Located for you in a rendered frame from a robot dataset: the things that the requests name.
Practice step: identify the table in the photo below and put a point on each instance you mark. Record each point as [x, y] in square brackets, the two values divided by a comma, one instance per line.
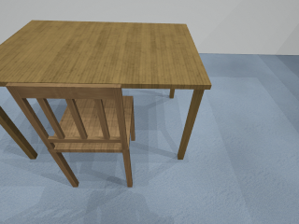
[137, 55]

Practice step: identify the chair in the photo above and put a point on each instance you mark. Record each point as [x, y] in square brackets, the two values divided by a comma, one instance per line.
[97, 119]

